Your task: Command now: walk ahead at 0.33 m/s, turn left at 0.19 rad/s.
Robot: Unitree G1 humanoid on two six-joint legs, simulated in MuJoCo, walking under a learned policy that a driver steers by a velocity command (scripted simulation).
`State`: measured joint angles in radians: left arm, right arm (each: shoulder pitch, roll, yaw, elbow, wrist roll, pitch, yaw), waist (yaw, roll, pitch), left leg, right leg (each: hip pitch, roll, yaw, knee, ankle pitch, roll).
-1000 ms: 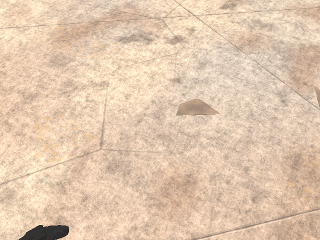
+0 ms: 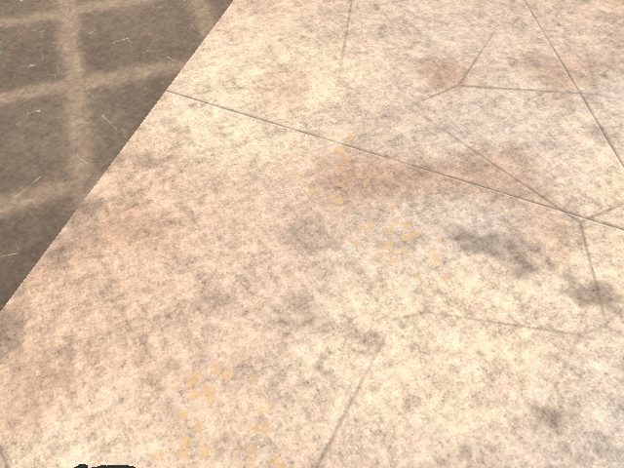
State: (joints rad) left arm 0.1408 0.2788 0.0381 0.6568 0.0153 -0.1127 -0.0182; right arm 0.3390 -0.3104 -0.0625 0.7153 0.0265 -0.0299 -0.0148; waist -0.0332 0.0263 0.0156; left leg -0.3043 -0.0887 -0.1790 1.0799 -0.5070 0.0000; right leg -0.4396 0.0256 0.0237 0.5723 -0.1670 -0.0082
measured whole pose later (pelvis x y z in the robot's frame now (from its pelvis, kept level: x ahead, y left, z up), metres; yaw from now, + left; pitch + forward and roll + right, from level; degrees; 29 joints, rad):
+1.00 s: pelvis +0.10 -0.06 +0.02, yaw -26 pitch +1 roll +2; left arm 0.15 0.27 0.04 0.64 0.02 0.02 0.02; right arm 0.16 -0.31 -0.08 0.76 0.00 0.03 -0.03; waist 0.00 0.04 0.05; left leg -0.46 0.03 -0.03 0.90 -0.33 -0.09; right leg -0.26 0.06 0.07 0.44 -0.19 -0.06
